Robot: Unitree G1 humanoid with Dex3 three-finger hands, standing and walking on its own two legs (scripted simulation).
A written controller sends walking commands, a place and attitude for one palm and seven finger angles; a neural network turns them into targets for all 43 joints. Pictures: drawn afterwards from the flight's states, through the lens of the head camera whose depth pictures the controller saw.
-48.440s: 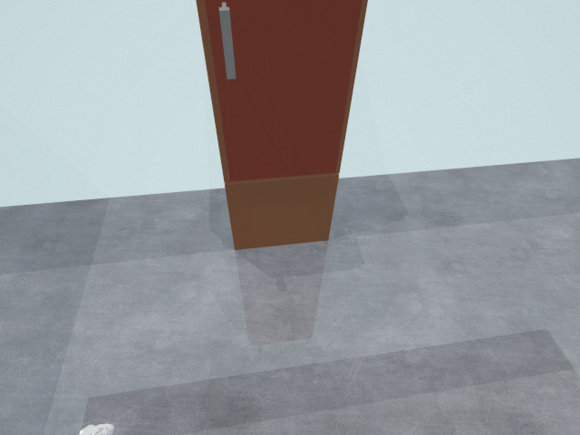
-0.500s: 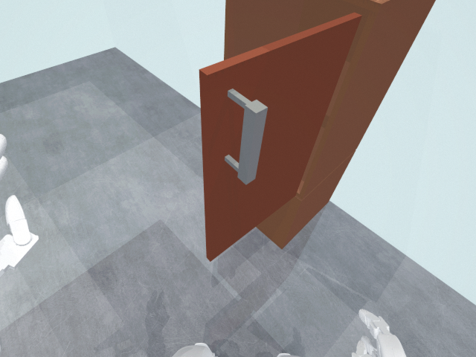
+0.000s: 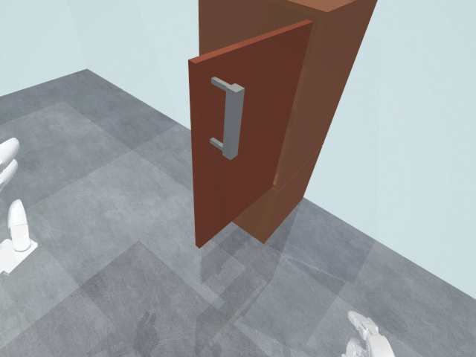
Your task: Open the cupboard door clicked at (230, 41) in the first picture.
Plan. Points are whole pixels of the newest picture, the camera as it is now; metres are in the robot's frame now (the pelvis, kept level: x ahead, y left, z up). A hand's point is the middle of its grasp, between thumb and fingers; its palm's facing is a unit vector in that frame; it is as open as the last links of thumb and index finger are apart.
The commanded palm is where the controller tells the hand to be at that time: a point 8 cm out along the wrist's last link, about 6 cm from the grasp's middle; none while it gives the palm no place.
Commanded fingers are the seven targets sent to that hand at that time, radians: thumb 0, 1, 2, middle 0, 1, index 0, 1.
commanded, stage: stop stepping back and stand still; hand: left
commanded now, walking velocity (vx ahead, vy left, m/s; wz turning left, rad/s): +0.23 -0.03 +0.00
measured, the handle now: (224, 119) +0.51 +0.07 +0.15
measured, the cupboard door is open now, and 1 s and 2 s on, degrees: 86 86 86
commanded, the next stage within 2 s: let the arm hang, fingers relaxed in 0.64 s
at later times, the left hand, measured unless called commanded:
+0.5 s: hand out of the picture +0.12 +0.29 +0.19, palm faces +0.45 -0.79 -0.42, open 7.4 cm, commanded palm +0.06 +0.33 +0.19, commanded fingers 0.00 0.90 0.90 -0.20 -0.30 -0.20 -0.30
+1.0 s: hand out of the picture +0.02 +0.20 -0.15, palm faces +0.08 -0.99 -0.15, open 7.3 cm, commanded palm none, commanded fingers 0.00 0.90 0.90 -0.20 -0.30 -0.20 -0.30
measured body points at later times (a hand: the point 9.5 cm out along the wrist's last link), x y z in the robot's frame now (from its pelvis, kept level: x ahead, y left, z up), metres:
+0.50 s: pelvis -0.08 +0.02 +0.02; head -0.09 +0.04 +0.47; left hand +0.09 +0.33 +0.21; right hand +0.07 -0.20 -0.06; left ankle -0.03 +0.12 -0.72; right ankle -0.09 -0.08 -0.69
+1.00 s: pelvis -0.06 +0.03 +0.00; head -0.05 +0.03 +0.45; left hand +0.02 +0.25 -0.14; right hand +0.05 -0.21 -0.13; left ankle -0.04 +0.15 -0.72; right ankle -0.09 -0.06 -0.72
